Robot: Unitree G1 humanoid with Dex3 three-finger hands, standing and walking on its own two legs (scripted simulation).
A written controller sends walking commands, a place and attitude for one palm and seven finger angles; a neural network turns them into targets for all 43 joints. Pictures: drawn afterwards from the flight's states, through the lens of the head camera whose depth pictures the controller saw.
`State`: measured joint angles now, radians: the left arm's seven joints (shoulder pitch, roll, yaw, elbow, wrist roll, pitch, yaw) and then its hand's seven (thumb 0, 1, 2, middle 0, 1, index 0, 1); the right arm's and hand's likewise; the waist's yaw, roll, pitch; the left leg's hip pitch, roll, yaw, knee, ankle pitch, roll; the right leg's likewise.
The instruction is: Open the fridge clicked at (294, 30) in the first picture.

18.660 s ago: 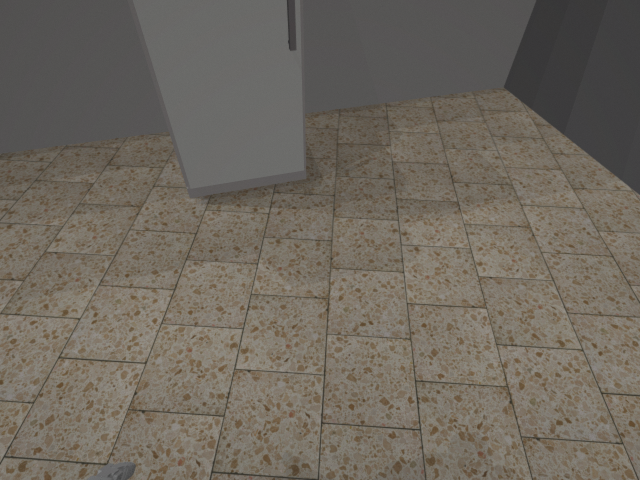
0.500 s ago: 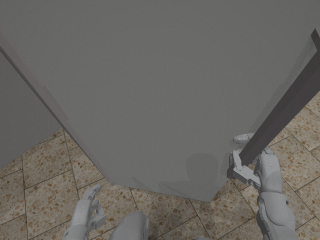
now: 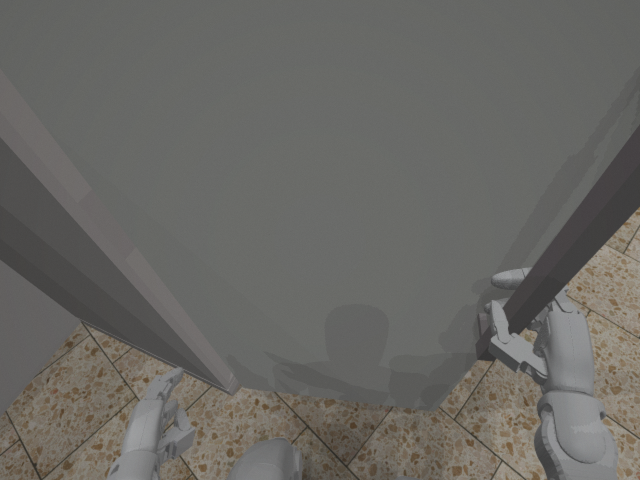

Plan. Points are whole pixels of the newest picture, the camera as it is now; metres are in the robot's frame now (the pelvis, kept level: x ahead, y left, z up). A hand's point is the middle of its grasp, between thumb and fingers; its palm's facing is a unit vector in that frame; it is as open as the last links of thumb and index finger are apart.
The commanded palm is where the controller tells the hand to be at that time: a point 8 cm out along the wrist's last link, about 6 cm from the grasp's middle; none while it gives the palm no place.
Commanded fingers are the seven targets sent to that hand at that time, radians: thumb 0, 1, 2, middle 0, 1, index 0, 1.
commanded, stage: walk backward, drawing the door open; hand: right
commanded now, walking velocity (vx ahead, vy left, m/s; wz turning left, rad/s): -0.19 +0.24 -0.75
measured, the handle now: (542, 259) +0.33 -0.19 +0.13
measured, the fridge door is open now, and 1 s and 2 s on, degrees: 73 76 73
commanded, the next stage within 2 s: stop walking and hold the door back in 0.02 s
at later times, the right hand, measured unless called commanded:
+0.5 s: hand (495, 369) +0.24 -0.16 +0.05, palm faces +0.36 +0.90 -0.25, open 5.7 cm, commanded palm +0.22 -0.20 +0.05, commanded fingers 0.00 -0.90 -0.90 0.45 1.40 0.45 1.40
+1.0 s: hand (494, 344) +0.27 -0.16 +0.05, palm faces +0.37 +0.91 -0.21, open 5.6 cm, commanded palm +0.22 -0.21 +0.05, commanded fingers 0.00 -0.90 -0.90 0.45 1.40 0.45 1.40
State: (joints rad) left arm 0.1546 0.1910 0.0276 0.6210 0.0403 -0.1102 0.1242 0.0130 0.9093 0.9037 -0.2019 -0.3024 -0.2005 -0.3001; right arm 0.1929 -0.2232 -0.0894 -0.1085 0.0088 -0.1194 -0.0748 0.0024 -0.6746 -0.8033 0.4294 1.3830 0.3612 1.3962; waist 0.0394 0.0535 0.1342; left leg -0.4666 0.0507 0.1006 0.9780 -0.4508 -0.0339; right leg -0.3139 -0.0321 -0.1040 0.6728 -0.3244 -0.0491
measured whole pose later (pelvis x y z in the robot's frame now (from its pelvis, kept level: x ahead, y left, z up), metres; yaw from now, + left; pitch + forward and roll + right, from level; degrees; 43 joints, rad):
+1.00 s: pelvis -0.07 +0.10 +0.01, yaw -13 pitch -1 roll -1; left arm 0.24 0.25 -0.02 0.74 -0.02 -0.07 0.10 0.01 0.91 0.90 -0.21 -0.30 -0.21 -0.30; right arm -0.47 -0.24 -0.17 0.80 0.02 -0.19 -0.06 -0.03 -0.65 -0.76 0.40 1.32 0.46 1.40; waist 0.04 -0.02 0.12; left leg -0.26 0.02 0.09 0.56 -0.28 0.04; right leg -0.39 -0.03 -0.04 0.87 -0.43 0.02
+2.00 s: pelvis -0.08 +0.07 -0.01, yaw -12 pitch +10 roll +1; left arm 0.34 0.27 0.01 0.64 -0.02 -0.05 0.03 0.01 0.91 0.90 -0.20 -0.30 -0.20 -0.30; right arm -0.51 -0.36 -0.27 0.89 0.00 -0.22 -0.03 -0.02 0.55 -0.20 0.25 1.16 0.29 1.17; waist 0.07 0.01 -0.09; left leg -0.59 0.03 0.05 0.75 -0.34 0.00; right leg -0.60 -0.04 -0.06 0.78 -0.37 -0.02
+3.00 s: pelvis -0.07 +0.06 -0.01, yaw -13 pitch +8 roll +1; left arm 0.27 0.25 -0.02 0.57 -0.04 -0.10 0.05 0.01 0.91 0.90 -0.21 -0.30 -0.20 -0.30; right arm -0.01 -0.35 -0.28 0.38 0.13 -0.16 0.13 -0.02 0.55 -0.20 0.25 1.15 0.26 1.15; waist 0.00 -0.02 -0.11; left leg -0.52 0.03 0.07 0.76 -0.37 -0.01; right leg -0.54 -0.03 -0.04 0.81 -0.41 -0.02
